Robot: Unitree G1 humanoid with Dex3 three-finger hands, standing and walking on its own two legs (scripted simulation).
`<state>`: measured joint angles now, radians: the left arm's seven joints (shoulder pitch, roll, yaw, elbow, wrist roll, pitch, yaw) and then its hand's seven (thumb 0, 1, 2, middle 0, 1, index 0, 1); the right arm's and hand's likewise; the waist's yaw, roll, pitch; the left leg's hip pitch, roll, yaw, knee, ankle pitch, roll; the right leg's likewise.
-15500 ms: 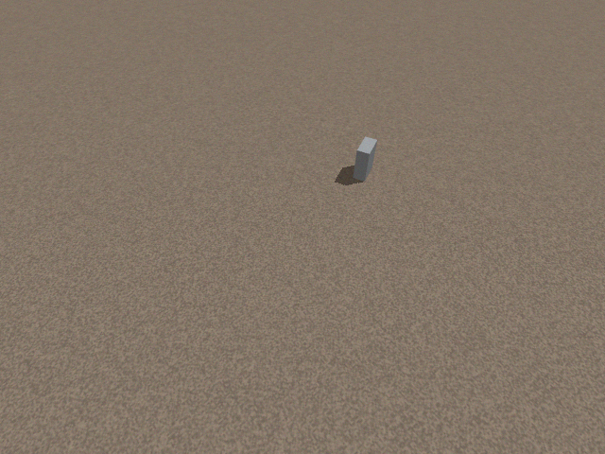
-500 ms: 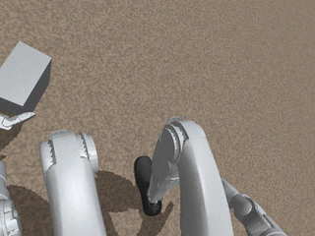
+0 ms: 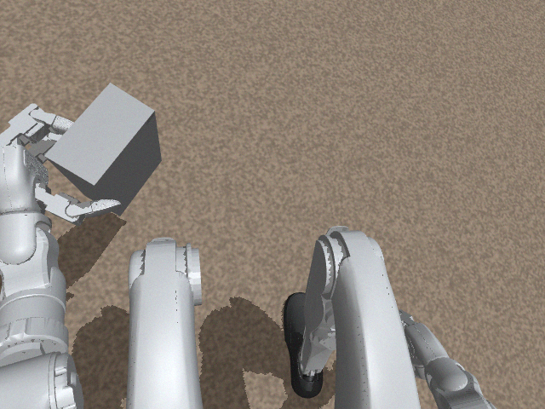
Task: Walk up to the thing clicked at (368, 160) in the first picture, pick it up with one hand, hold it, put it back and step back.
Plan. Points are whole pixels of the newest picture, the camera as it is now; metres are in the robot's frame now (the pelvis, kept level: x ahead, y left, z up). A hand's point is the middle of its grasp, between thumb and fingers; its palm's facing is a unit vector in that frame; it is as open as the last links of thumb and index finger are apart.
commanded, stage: settle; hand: left
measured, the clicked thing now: (115, 158) +0.44 +0.22 -0.07
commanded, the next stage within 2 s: lift in 0.62 s
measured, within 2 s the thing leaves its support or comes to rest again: neither
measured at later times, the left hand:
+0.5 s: hand (71, 146) +0.42 +0.25 +0.01, palm faces +0.21 -0.98 -0.01, open 11.1 cm
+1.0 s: hand (64, 136) +0.41 +0.24 +0.05, palm faces +0.17 -0.98 -0.03, open 11.0 cm
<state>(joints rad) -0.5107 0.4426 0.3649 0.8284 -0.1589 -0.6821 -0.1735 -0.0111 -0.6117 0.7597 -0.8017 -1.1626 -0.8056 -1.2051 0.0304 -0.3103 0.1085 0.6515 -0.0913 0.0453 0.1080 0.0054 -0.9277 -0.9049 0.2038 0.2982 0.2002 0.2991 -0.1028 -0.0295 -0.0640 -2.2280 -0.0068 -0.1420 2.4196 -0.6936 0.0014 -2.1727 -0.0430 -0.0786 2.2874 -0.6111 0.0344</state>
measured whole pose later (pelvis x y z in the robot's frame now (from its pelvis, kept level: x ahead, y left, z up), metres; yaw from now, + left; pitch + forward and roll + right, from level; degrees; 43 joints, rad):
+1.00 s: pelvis +0.00 -0.01 +0.06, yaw +4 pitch +32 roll -4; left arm -0.52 0.35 0.38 0.82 -0.15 -0.60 -0.23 -0.01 -0.61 0.74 -0.82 -1.17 -0.83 -1.18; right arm 0.10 -0.28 0.02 0.67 -0.04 0.01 0.05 0.01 -0.95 -0.91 0.20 0.30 0.20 0.30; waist -0.08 0.00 -0.16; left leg -2.07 0.00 -0.07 2.21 -0.69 -0.01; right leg -2.06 -0.05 -0.03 2.13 -0.63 0.02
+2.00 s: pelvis +0.05 +0.00 +0.31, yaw +5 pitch +20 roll -3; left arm -0.18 0.24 0.18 0.36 -0.18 -0.29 -0.06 -0.01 -0.61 0.78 -0.80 -1.18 -0.82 -1.17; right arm 0.20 -0.24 0.00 0.63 0.04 -0.05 -0.03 0.01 -0.93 -0.90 0.20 0.30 0.20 0.30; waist -0.03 0.02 -0.15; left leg -1.13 0.03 -0.04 1.36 -0.58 -0.01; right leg -1.12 -0.03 -0.05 1.30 -0.52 0.02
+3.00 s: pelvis +0.09 -0.01 +0.39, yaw +5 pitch +9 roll -1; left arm -0.17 0.19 0.16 0.45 -0.19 -0.34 -0.11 -0.01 -0.61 0.78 -0.80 -1.17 -0.82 -1.18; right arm 0.24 -0.23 -0.01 0.67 0.01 -0.03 -0.04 0.01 -0.94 -0.90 0.20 0.30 0.20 0.30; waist -0.02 0.01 -0.06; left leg -0.62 0.04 -0.01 0.92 -0.45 -0.02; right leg -0.63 -0.02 -0.04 0.88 -0.40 0.01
